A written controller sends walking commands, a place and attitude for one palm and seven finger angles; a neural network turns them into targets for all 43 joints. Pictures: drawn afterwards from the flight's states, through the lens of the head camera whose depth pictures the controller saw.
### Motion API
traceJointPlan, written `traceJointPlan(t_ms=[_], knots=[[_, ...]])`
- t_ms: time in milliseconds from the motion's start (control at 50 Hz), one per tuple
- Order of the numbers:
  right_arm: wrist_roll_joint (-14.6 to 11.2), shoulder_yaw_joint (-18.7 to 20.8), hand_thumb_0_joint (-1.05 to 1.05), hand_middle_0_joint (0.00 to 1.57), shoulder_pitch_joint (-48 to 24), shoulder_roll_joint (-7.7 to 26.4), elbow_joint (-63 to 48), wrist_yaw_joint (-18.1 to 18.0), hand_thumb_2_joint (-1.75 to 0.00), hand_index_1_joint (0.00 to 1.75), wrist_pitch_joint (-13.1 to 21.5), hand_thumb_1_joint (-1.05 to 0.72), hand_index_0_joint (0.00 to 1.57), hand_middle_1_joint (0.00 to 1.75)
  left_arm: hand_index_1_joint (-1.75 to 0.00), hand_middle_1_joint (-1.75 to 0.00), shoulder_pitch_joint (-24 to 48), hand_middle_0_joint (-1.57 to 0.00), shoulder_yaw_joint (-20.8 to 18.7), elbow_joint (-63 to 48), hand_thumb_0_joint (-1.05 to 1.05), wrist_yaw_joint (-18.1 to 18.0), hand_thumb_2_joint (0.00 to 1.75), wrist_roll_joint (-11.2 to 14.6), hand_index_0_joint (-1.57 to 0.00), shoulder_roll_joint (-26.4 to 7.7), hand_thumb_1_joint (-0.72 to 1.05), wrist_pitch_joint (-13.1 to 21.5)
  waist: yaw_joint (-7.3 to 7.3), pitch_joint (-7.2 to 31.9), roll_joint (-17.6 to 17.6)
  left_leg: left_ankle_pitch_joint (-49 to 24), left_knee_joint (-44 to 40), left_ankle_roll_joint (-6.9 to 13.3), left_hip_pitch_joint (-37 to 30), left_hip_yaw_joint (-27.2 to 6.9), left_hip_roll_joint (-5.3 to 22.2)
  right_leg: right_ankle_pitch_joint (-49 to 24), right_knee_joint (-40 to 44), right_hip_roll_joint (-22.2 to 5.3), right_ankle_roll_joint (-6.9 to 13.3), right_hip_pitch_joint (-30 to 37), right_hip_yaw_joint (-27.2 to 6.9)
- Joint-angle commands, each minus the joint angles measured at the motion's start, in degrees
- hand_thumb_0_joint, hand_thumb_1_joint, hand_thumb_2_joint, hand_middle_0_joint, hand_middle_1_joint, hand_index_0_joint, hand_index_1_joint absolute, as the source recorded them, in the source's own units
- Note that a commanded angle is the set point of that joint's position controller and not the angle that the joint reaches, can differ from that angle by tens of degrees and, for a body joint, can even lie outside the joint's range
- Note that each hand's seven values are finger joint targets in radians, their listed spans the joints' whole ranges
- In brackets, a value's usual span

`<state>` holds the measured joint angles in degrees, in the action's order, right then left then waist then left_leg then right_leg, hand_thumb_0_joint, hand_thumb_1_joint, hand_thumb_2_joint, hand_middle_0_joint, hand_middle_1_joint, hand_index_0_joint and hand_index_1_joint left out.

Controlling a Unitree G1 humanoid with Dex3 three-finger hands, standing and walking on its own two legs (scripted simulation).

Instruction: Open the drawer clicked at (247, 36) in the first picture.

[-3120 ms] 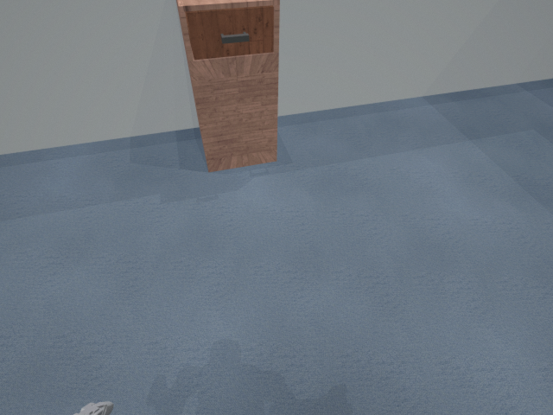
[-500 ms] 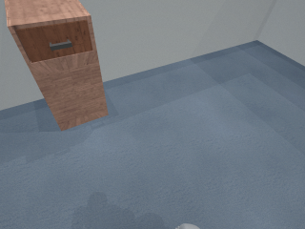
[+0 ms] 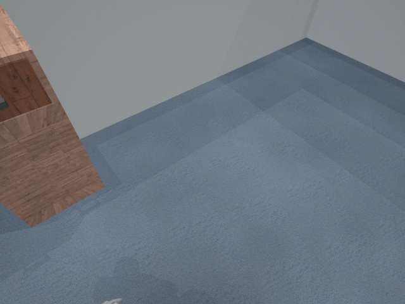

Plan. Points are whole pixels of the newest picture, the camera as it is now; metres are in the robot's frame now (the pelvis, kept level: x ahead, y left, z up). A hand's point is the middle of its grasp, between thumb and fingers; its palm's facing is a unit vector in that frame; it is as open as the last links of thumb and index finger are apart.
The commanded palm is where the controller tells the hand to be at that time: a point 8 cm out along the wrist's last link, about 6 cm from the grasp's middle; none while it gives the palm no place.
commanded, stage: walk to a spot facing it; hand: left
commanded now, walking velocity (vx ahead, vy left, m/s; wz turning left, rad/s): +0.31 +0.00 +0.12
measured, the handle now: out of the picture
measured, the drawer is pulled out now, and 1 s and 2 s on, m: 0.00 0.00 0.00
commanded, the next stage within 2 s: turn to face it in 0.10 s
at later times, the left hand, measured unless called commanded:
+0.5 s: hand (93, 293) +0.18 +0.26 -0.17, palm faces +0.19 -0.97 -0.16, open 7.3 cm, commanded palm none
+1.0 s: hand (102, 277) +0.20 +0.23 -0.13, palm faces +0.43 -0.86 -0.28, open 7.4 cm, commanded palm none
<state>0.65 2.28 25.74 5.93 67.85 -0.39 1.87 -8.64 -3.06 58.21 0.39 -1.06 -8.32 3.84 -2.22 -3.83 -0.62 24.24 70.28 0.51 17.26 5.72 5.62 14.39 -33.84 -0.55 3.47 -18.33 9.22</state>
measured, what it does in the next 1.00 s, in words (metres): walks ahead, turning left: left foot, then right foot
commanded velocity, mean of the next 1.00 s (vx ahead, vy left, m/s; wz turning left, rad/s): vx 0.04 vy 0.00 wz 0.49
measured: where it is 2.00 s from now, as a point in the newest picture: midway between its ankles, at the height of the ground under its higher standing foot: outside the picture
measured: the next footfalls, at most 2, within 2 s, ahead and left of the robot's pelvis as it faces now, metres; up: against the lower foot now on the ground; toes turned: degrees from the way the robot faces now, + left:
left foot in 0.30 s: +0.26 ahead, +0.16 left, +0.00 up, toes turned +13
right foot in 0.80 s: +0.27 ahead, -0.08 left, +0.00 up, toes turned +16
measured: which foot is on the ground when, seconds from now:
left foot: up 0.00-0.28, down 0.30-0.80, up 0.82-1.00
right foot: down 0.00-0.30, up 0.32-0.78, down 0.80-1.00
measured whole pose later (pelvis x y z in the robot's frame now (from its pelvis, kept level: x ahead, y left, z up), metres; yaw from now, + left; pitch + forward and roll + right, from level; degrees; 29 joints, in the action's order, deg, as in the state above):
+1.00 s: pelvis +0.19 +0.01 +0.01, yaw +26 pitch -1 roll +2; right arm 1.4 6.4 12.6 15.3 54.6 1.1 -3.9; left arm -10.5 -2.4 51.3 -1.5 -1.5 -9.7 -0.7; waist -2.1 -3.4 -2.0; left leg 22.2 63.7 -3.8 29.6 0.4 0.3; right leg 15.9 -28.9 -5.6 0.3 -12.1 8.9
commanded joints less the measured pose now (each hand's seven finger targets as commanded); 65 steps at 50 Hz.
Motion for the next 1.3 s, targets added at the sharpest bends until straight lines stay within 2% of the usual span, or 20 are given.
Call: traceJointPlan(t_ms=[0,180,240,260,280,300,380,440,640,740,760,780,800,860,900,1120,1180,1200,1220,1280], knots=[[0.7,0.7,0.00,0.20,-1.2,2.7,-5.8,0.1,-0.90,0.30,0.2,-0.90,0.20,0.30,-0.30,-0.30,-8.2,-0.20,-0.5,1.1,0.00,-1.4,0.90,-0.2,-0.20,-6.1,0.90,0.5,0.78,-1.1,4.2,-6.7,-1.0,-1.0,12.7,-3.5,4.5,-8.7,22.2,-16.6,5.1,2.8,-13.0],[0.5,0.9,0.00,0.20,-10.4,3.5,-10.1,1.9,-0.90,0.30,0.6,-0.90,0.20,0.30,-0.30,-0.30,-10.2,-0.20,-1.0,2.2,0.00,-1.2,0.90,-0.6,-0.20,-8.9,0.90,0.6,1.86,-1.5,8.3,-12.8,-29.8,-1.6,6.6,1.6,1.6,-10.1,18.9,-14.4,3.5,5.5,-6.3],[0.7,1.3,0.00,0.20,-5.0,7.1,-8.5,1.5,-0.90,0.30,1.0,-0.90,0.20,0.30,-0.30,-0.30,-10.7,-0.20,-1.0,2.5,0.00,-1.5,0.90,-0.1,-0.20,-9.2,0.90,-0.2,-0.76,2.2,2.1,-18.8,-39.0,-0.7,-5.1,2.5,-0.9,-17.5,6.0,-12.5,0.2,7.3,-0.9],[1.1,2.3,0.00,0.20,0.6,11.7,-7.7,1.1,-0.90,0.30,1.3,-0.90,0.20,0.30,-0.30,-0.30,-12.3,-0.20,-0.9,2.1,0.00,-1.4,0.90,0.1,-0.20,-8.1,0.90,-0.6,-2.39,7.0,-7.7,-29.2,-41.5,1.5,-14.6,-4.6,3.3,-12.4,-6.9,-8.5,-2.7,2.9,1.8],[1.2,3.4,0.00,0.20,4.7,17.9,-7.6,0.4,-0.90,0.30,1.3,-0.90,0.20,0.30,-0.30,-0.30,-13.5,-0.20,-0.5,0.6,0.00,-1.2,0.90,1.1,-0.20,-5.3,0.90,-0.9,-3.03,10.8,-21.0,-45.0,-46.6,8.6,-21.9,-22.9,17.0,15.1,-23.3,-1.3,-6.0,-7.9,3.7],[0.6,2.9,0.00,0.20,4.2,18.6,-7.4,-0.1,-0.90,0.30,0.5,-0.90,0.20,0.30,-0.30,-0.30,-11.3,-0.20,-0.2,-0.8,0.00,-1.6,0.90,0.6,-0.20,-6.4,0.90,-1.1,-2.72,11.3,-18.1,-44.5,-49.9,13.1,-19.8,-26.8,20.7,24.7,-33.3,-1.3,-5.5,-9.7,-2.7],[0.4,1.5,0.00,0.20,-8.9,13.4,-11.2,-0.9,-0.90,0.30,0.6,-0.90,0.20,0.30,-0.30,-0.30,-6.5,-0.20,-0.9,-1.2,0.00,-1.1,0.90,0.1,-0.20,-6.0,0.90,-2.5,1.52,3.4,-7.2,-38.1,-51.9,9.3,-5.1,-16.9,12.7,11.1,-34.9,-6.3,-6.9,-11.3,-8.0],[0.3,1.9,0.00,0.20,-11.1,13.5,-12.5,-0.8,-0.90,0.30,0.2,-0.90,0.20,0.30,-0.30,-0.30,-8.6,-0.20,-1.3,-1.6,0.00,-1.3,0.90,0.2,-0.20,-5.7,0.90,-4.0,2.51,6.6,-7.5,-33.1,-52.9,8.0,-3.6,-13.6,9.0,7.4,-30.4,-5.1,-7.8,-7.9,-7.4],[1.0,4.1,0.00,0.20,-11.1,15.5,-14.7,-0.2,-0.90,0.30,-2.2,-0.90,0.20,0.30,-0.30,-0.30,0.0,-0.20,-2.1,-8.4,0.00,-1.9,0.90,0.3,-0.20,-6.4,0.90,-5.2,0.40,5.5,-6.4,-18.8,-53.4,10.0,-3.5,-23.9,8.0,9.2,-13.3,-3.1,-8.3,-6.7,-8.2],[0.5,4.9,0.00,0.20,-14.2,16.1,-16.8,0.2,-0.90,0.30,-3.0,-0.90,0.20,0.30,-0.30,-0.30,-5.7,-0.20,-2.3,-8.7,0.00,-2.4,0.90,0.8,-0.20,-7.8,0.90,-4.3,3.43,7.9,-6.7,-22.3,-46.9,6.6,2.6,-24.7,3.6,0.5,6.7,-1.1,-7.0,8.9,-7.5],[0.0,4.8,0.00,0.20,-14.5,14.2,-17.3,0.5,-0.90,0.30,-3.1,-0.90,0.20,0.30,-0.30,-0.30,-7.1,-0.20,-2.8,-8.8,0.00,-2.7,0.90,0.4,-0.20,-10.5,0.90,-3.8,4.32,8.3,-0.7,-16.9,-41.0,3.5,9.1,-21.6,0.1,-1.0,14.9,-6.2,-5.7,16.1,-12.1],[-0.4,4.1,0.00,0.20,-13.5,9.9,-18.8,0.7,-0.90,0.30,-3.0,-0.90,0.20,0.30,-0.30,-0.30,-7.6,-0.20,-3.8,-9.4,0.00,-3.1,0.90,-0.6,-0.20,-16.3,0.90,-3.4,4.34,7.8,16.5,-0.5,-27.9,-1.8,19.3,-10.2,-8.5,-2.3,20.5,-21.9,-0.4,21.0,-26.7],[0.4,4.6,0.00,0.20,-14.7,11.9,-19.5,0.6,-0.90,0.30,-3.2,-0.90,0.20,0.30,-0.30,-0.30,-6.2,-0.20,-3.5,-10.7,0.00,-3.0,0.90,-0.4,-0.20,-17.5,0.90,-3.8,4.33,6.2,16.3,8.9,-15.0,-2.6,18.6,-7.6,-8.4,-7.8,20.4,-29.1,4.3,12.4,-29.1],[0.8,4.9,0.00,0.20,-11.8,11.6,-17.2,1.5,-0.90,0.30,-4.9,-0.90,0.20,0.30,-0.30,-0.30,2.5,-0.20,-2.2,-12.9,0.00,-3.0,0.90,0.0,-0.20,-12.1,0.90,-3.5,-0.65,1.9,9.4,-0.4,-0.9,-3.3,16.5,-8.3,-4.6,-7.9,18.5,-20.3,2.4,3.9,-16.8],[0.7,4.2,0.00,0.20,-11.8,11.2,-16.8,1.8,-0.90,0.30,-4.9,-0.90,0.20,0.30,-0.30,-0.30,1.0,-0.20,-1.5,-12.2,0.00,-2.7,0.90,-0.1,-0.20,-10.7,0.90,-2.9,-0.07,1.9,9.5,-2.9,-1.2,-4.4,17.2,-6.4,-3.9,-18.5,15.4,-17.8,2.0,8.0,-9.7],[-0.2,2.1,0.00,0.20,-19.3,10.7,-19.0,1.5,-0.90,0.30,-4.2,-0.90,0.20,0.30,-0.30,-0.30,-8.1,-0.20,-2.7,-7.5,0.00,-2.2,0.90,-0.9,-0.20,-16.3,0.90,-3.9,4.52,5.7,15.2,0.5,-29.6,-3.6,3.7,0.3,-4.8,-29.9,8.4,-20.1,2.7,13.3,-5.9],[0.1,2.9,0.00,0.20,-13.0,14.9,-17.1,1.2,-0.90,0.30,-3.0,-0.90,0.20,0.30,-0.30,-0.30,-6.7,-0.20,-2.5,-7.6,0.00,-2.0,0.90,0.2,-0.20,-14.7,0.90,-4.4,0.43,9.8,5.3,-18.2,-47.7,-1.6,-14.1,-2.6,-1.3,-19.6,-3.5,-16.1,-3.4,4.7,-0.4],[0.6,4.3,0.00,0.20,-10.5,21.2,-16.9,0.9,-0.90,0.30,-2.4,-0.90,0.20,0.30,-0.30,-0.30,-7.1,-0.20,-1.8,-9.4,0.00,-1.6,0.90,0.6,-0.20,-10.9,0.90,-4.7,-0.89,11.9,-12.8,-38.0,-49.4,4.5,-23.1,-21.0,13.4,7.1,-15.4,-8.5,-7.7,-9.9,2.0],[0.2,4.6,0.00,0.20,-8.1,23.8,-16.1,0.4,-0.90,0.30,-2.9,-0.90,0.20,0.30,-0.30,-0.30,-3.4,-0.20,-0.7,-10.6,0.00,-1.9,0.90,0.3,-0.20,-9.5,0.90,-5.2,-2.42,10.6,-15.5,-52.3,-49.6,10.7,-19.0,-24.6,19.0,23.8,-23.0,-6.3,-8.1,-12.3,-3.4],[0.5,2.9,0.00,0.20,-15.2,18.0,-16.3,-0.9,-0.90,0.30,-2.6,-0.90,0.20,0.30,-0.30,-0.30,-3.8,-0.20,-1.3,-7.1,0.00,-1.9,0.90,0.1,-0.20,-10.3,0.90,-6.1,0.79,5.9,-11.9,-43.9,-50.1,9.5,-12.0,-16.2,12.2,14.6,-29.7,-7.2,-7.6,-11.6,-8.2]])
